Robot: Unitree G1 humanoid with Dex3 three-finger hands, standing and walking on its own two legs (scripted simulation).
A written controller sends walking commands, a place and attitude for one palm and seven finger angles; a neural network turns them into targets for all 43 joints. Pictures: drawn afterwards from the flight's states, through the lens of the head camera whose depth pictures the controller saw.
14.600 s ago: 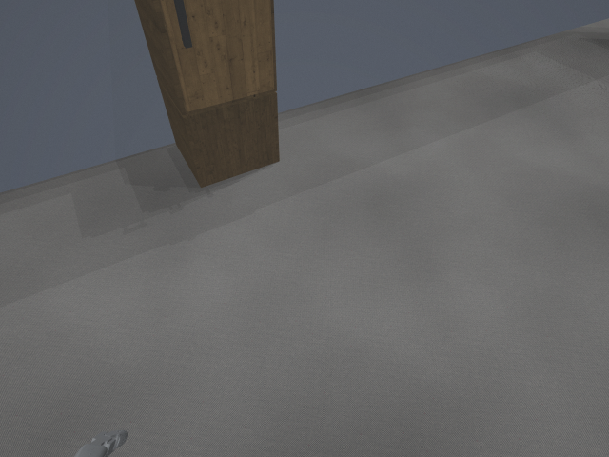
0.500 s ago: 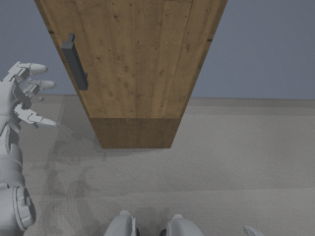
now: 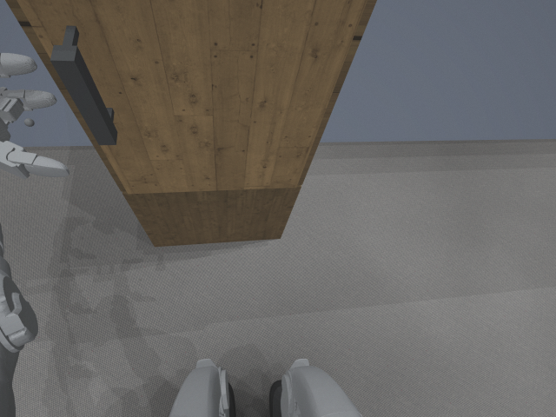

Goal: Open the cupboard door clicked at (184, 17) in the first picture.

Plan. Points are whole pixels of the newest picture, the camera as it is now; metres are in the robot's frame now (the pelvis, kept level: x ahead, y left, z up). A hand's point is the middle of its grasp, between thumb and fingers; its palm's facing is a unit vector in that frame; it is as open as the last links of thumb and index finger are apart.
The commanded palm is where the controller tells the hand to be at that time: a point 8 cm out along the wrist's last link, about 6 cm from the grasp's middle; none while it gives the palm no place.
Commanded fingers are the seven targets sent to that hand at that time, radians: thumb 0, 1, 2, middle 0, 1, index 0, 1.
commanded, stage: move the hooked fingers beside the handle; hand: left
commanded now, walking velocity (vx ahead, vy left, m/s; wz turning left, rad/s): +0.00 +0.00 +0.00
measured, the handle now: (91, 90) +0.54 +0.23 +0.07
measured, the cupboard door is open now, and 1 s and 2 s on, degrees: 0 0 0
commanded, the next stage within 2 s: slide the fingers in behind the handle in 0.98 s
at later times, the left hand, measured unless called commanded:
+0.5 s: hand (30, 123) +0.48 +0.29 +0.07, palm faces +0.05 -1.00 -0.03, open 14.0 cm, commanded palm +0.46 +0.32 +0.07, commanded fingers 0.00 -0.50 0.30 -0.30 -1.20 -0.30 -1.20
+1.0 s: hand (29, 121) +0.49 +0.29 +0.07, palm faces +0.02 -1.00 -0.01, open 14.0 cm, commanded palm +0.47 +0.33 +0.06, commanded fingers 0.00 -0.50 0.30 -0.30 -1.20 -0.30 -1.20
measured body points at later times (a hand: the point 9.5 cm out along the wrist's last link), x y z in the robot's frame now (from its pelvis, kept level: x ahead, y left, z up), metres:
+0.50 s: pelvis +0.01 +0.00 +0.01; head +0.14 +0.04 +0.43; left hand +0.47 +0.34 +0.08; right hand +0.02 -0.27 -0.09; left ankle +0.02 +0.06 -0.66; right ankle +0.01 -0.11 -0.66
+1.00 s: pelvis +0.00 +0.00 +0.00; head +0.15 +0.05 +0.42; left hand +0.48 +0.34 +0.07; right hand +0.01 -0.27 -0.09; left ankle +0.02 +0.06 -0.66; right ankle +0.01 -0.11 -0.66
